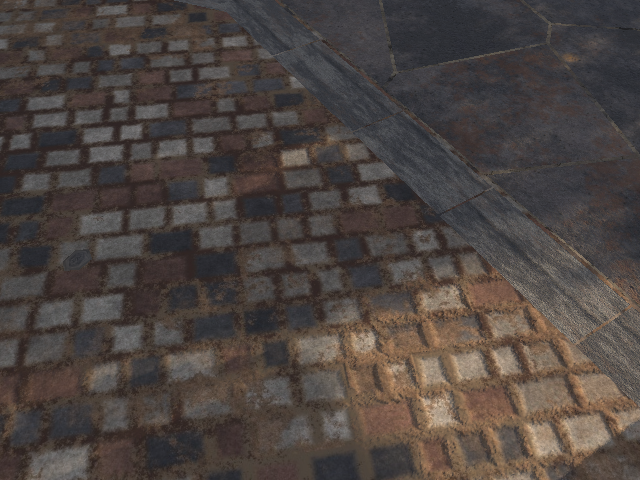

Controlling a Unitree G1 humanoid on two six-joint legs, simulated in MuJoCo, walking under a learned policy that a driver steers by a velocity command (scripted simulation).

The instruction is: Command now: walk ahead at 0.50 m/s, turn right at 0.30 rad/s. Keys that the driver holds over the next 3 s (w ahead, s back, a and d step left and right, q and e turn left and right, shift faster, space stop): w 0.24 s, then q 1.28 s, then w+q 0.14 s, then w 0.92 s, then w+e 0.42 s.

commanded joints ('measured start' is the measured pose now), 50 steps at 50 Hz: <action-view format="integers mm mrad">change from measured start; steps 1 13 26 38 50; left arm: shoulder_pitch -87 -345 -269 -274 -257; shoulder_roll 106 29 79 171 102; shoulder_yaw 28 -7 23 60 56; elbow -111 -180 -110 -24 -11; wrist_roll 12 9 54 9 23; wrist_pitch -28 -47 -22 19 36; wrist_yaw -5 -39 -22 7 26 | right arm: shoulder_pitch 111 220 261 63 22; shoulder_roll -104 -186 -114 -122 -198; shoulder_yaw -28 -40 -35 -49 -62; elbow -8 93 71 -74 -130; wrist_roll -10 30 21 14 8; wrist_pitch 4 28 145 178 122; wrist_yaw -4 -10 -63 -8 -50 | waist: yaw -60 -110 -68 -34 -11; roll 116 112 -114 -75 151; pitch -5 41 -93 -65 -135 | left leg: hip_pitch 325 252 -124 -9 271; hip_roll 291 248 118 119 254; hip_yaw -384 -121 -34 47 -285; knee -263 -320 658 186 -146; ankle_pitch -52 231 -284 -135 422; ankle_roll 175 163 -115 -33 208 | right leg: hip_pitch -379 -200 82 173 -270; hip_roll -125 -116 -354 -418 -76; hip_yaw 7 -114 -16 -170 -71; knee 50 -528 -840 -804 -41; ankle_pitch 94 441 661 465 74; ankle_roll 10 31 -204 -165 98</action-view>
